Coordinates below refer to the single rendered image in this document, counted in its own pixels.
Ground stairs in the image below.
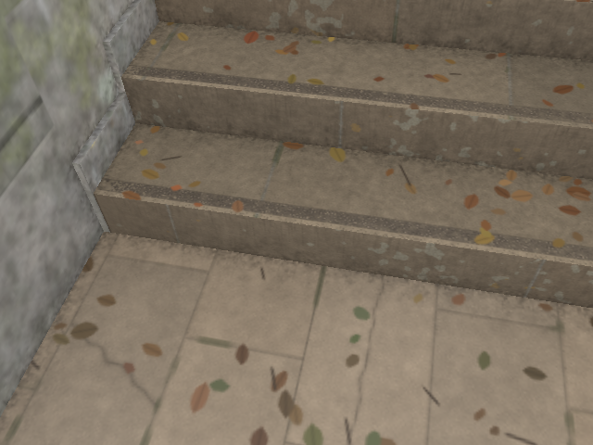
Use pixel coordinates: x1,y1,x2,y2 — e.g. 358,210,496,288
94,0,593,308

